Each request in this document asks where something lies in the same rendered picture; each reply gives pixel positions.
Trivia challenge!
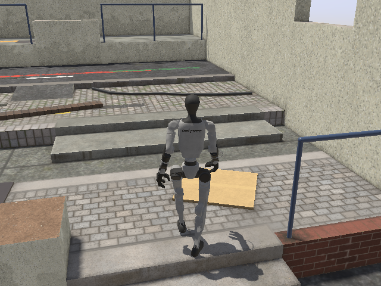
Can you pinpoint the robot right hand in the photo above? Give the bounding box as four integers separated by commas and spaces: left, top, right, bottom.
205, 161, 218, 173

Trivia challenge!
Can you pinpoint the robot left hand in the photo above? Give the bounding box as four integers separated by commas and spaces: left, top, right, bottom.
156, 172, 170, 188

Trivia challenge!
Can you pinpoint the left robot foot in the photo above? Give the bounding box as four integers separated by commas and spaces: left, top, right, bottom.
177, 220, 186, 233

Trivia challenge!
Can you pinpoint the right robot upper arm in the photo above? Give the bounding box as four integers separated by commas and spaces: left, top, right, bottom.
204, 120, 217, 153

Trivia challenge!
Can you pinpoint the humanoid robot torso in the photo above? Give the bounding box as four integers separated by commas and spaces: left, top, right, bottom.
178, 118, 205, 179

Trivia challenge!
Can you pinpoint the left robot upper arm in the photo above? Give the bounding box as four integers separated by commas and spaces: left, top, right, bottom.
165, 120, 179, 154

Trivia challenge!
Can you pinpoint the robot right forearm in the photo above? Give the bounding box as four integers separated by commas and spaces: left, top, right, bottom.
210, 144, 219, 164

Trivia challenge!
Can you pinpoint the robot left forearm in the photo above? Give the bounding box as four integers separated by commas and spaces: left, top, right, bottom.
158, 145, 171, 174

